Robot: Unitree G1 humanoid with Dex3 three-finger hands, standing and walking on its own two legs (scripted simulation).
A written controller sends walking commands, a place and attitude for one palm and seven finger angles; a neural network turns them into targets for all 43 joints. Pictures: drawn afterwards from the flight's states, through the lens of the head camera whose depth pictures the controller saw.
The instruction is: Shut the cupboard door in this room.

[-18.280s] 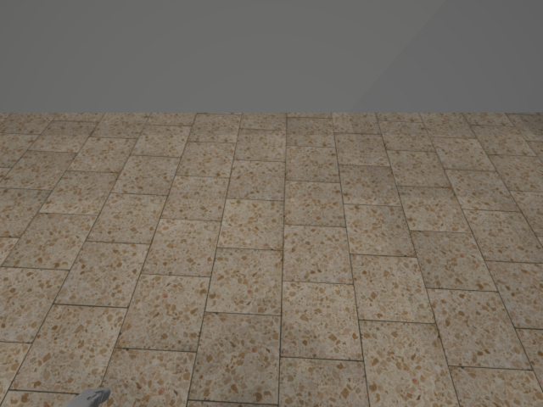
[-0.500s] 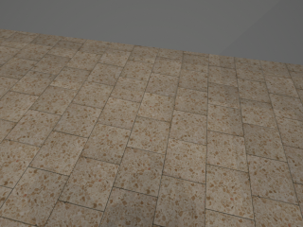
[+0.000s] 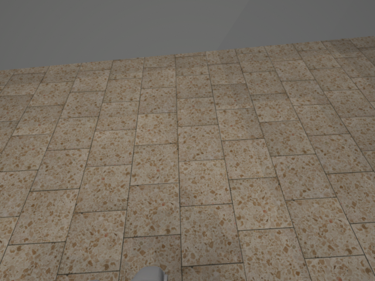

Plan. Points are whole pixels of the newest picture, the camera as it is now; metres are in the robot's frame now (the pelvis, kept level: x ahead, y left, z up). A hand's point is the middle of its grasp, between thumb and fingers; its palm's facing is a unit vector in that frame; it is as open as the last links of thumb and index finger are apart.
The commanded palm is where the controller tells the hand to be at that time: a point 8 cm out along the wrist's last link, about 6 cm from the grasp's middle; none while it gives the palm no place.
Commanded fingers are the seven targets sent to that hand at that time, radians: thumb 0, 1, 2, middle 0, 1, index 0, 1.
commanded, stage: turn or walk to find it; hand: left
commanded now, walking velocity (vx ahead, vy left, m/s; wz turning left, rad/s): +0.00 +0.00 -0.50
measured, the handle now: out of the picture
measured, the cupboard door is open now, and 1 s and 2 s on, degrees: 84 84 84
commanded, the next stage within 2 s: none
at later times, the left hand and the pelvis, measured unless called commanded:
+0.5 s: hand out of the picture +0.12 +0.22 -0.16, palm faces -0.24 -0.95 -0.22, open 7.4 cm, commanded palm none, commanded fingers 0.00 0.90 0.90 -0.20 -0.30 -0.20 -0.30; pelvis -0.02 +0.04 +0.00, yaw -16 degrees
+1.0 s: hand out of the picture +0.13 +0.14 -0.16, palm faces -0.45 -0.86 -0.23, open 7.4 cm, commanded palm none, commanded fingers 0.00 0.90 0.90 -0.20 -0.30 -0.20 -0.30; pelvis -0.03 +0.00 +0.00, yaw -30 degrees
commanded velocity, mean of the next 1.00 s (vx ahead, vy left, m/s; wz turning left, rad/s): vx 0.00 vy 0.00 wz -0.50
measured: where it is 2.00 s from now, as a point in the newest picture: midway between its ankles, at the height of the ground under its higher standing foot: outside the picture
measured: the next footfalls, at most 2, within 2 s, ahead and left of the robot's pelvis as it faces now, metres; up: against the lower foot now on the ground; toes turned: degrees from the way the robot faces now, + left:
left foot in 0.18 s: +0.04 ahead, +0.15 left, +0.00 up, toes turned -3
right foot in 0.62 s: -0.03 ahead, -0.11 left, +0.00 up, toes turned -26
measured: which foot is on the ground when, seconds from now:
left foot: up 0.00-0.16, down 0.18-0.62, up 0.64-1.00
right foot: down 0.00-0.20, up 0.22-0.60, down 0.62-1.00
